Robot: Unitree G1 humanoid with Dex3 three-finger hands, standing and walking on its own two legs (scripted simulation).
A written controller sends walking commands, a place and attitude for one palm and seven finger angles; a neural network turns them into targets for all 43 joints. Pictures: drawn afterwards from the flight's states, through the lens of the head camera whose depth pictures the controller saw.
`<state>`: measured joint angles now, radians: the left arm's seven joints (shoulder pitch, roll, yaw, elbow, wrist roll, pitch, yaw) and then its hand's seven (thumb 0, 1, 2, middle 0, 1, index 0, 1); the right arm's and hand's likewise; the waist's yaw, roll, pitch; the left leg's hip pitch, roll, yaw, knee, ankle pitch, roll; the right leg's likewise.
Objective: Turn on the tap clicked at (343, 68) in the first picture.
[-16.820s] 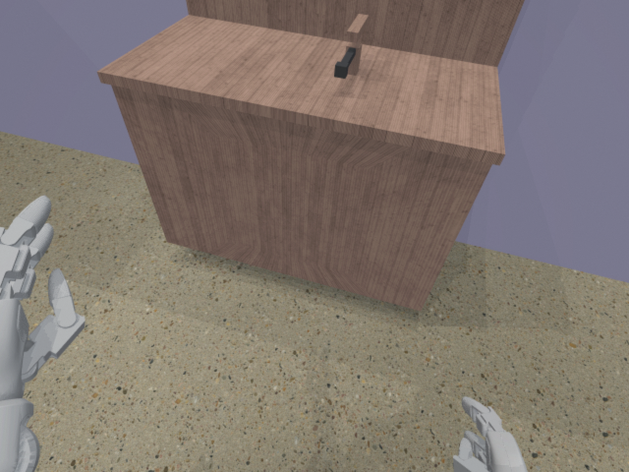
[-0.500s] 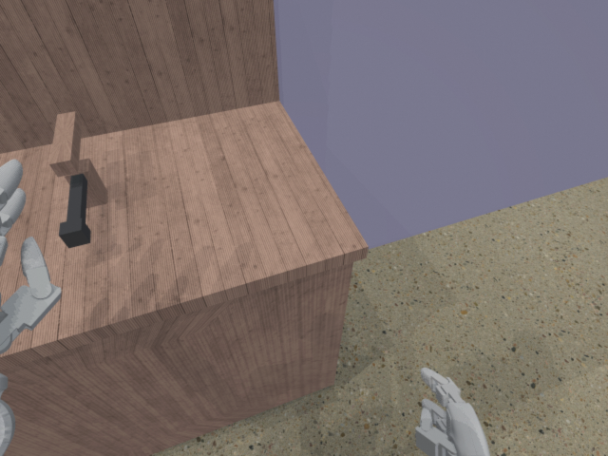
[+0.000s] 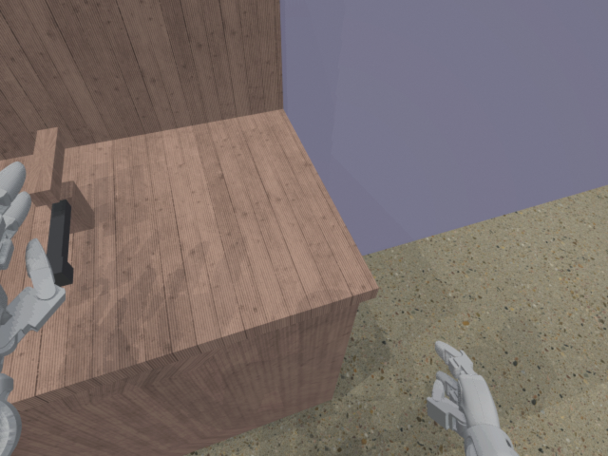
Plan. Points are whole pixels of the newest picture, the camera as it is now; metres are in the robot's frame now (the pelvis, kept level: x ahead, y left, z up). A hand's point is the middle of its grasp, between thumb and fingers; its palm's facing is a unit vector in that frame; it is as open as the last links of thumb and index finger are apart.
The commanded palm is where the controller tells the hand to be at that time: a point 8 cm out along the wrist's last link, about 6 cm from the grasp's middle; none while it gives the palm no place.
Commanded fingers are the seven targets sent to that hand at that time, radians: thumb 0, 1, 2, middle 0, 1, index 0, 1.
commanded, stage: come to a stop and stand still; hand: left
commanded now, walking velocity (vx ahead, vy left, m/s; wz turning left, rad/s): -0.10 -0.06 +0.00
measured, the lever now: (55, 273) +0.30 +0.34 +0.07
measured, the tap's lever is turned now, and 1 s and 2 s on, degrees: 0 0 0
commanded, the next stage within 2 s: look again from close up in 0.92 s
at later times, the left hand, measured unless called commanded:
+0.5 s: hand (61, 339) +0.19 +0.24 +0.14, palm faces +0.30 -0.88 -0.37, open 7.4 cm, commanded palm +0.13 +0.29 +0.17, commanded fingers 0.00 0.90 0.90 -0.20 -0.30 -0.20 -0.30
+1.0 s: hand out of the picture +0.18 +0.30 +0.16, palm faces +0.42 -0.82 -0.39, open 7.4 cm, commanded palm +0.12 +0.32 +0.17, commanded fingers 0.00 0.90 0.90 -0.20 -0.30 -0.20 -0.30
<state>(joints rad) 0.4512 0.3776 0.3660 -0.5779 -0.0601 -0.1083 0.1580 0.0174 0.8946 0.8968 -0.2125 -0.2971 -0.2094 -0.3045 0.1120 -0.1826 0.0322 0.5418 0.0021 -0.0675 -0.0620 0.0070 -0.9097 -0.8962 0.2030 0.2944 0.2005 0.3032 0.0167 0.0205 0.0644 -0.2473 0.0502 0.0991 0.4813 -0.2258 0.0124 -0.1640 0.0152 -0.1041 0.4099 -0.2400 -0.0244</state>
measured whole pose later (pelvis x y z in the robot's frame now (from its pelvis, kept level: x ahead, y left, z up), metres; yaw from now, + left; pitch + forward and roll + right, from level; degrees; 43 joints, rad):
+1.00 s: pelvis -0.03 +0.03 -0.01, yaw +3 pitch +1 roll -1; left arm 0.41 0.43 0.40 -0.46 -0.09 -0.24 0.10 0.01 0.89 0.90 -0.21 -0.30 -0.21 -0.30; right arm 0.14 -0.17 0.03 0.59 0.02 -0.15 0.02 0.01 -0.91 -0.90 0.21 0.30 0.20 0.30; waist 0.04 -0.03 0.08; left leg -0.33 -0.04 0.05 0.49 -0.18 0.07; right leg -0.26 -0.04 -0.10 0.49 -0.24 0.01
